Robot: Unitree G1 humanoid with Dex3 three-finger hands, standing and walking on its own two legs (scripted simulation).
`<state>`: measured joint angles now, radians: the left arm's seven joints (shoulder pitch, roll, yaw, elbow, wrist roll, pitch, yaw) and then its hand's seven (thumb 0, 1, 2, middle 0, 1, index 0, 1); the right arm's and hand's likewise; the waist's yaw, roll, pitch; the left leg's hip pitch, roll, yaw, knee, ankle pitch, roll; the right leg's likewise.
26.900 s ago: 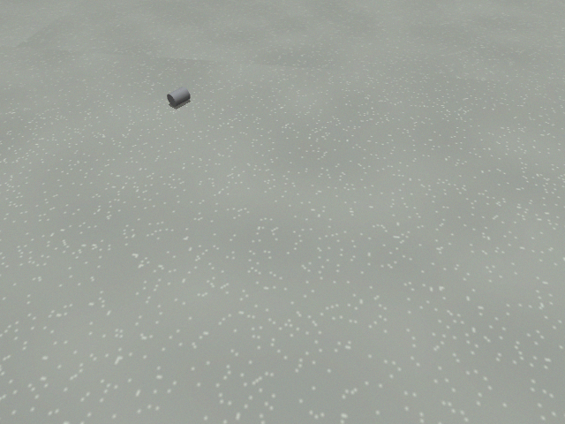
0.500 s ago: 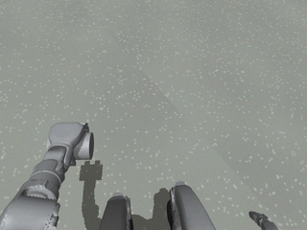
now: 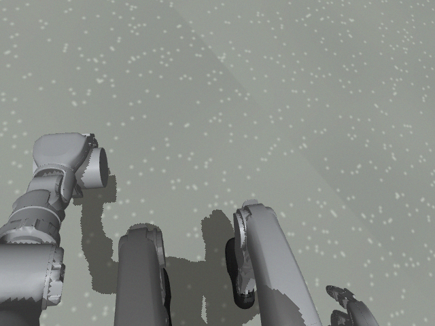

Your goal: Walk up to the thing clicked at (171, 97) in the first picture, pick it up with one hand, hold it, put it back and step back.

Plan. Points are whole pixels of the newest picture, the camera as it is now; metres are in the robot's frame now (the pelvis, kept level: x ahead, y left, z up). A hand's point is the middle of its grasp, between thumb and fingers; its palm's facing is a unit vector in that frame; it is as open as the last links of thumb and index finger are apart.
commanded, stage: crouch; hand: left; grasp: from above
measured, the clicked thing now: (74, 169) +0.44 +0.23 -0.19
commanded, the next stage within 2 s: lower in 0.80 s
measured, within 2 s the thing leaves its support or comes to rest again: neither
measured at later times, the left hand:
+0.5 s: hand (81, 171) +0.45 +0.24 -0.25, palm faces -0.50 +0.00 -0.87, open 11.0 cm
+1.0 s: hand (84, 171) +0.46 +0.24 -0.29, palm faces -0.49 +0.01 -0.87, open 11.0 cm
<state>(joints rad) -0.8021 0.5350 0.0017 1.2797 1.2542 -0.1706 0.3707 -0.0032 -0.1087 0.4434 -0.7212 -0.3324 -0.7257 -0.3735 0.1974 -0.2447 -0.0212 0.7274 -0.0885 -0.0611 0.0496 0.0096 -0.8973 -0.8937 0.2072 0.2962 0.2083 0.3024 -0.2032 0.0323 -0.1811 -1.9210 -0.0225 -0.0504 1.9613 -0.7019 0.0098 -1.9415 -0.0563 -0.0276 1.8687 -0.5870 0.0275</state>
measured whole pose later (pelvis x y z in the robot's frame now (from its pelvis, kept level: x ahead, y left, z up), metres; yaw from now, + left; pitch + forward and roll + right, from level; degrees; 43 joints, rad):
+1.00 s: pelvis -0.01 +0.00 -0.11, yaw -2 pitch +37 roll -7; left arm -1.00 0.72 0.08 1.51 1.33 -0.24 0.41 0.00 -0.12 0.44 -0.74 -0.32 -0.75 -0.36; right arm 0.21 -0.29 0.04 0.72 -0.14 -0.07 0.14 0.01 -0.91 -0.89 0.20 0.30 0.21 0.30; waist -0.28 0.01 -0.06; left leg -2.23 -0.03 -0.08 2.31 -0.73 0.01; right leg -2.24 -0.06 -0.04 2.19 -0.59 0.03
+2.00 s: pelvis -0.01 +0.00 -0.16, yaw -7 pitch +33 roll -12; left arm -1.03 0.91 0.17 1.63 1.42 -0.29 0.55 0.00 -0.12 0.42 -0.77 -0.26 -0.77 -0.31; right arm 0.16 -0.34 0.13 0.68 -0.22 -0.15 0.22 0.00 -0.90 -0.89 0.20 0.30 0.21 0.30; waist -0.35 -0.07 0.09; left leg -2.34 -0.04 -0.16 2.53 -0.76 0.01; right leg -2.32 -0.04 -0.11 2.33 -0.59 0.05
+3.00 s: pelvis -0.02 +0.01 -0.17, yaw -9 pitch +30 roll -14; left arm -1.07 1.01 0.14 1.75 1.43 -0.30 0.59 -0.01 -0.20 0.69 -0.64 -0.49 -0.62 -0.56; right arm 0.16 -0.37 0.22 0.64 -0.24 -0.21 0.25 0.00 -0.90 -0.90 0.21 0.30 0.21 0.30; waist -0.39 -0.10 0.13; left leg -2.33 -0.03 -0.19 2.55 -0.76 0.02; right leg -2.29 -0.03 -0.13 2.32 -0.57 0.06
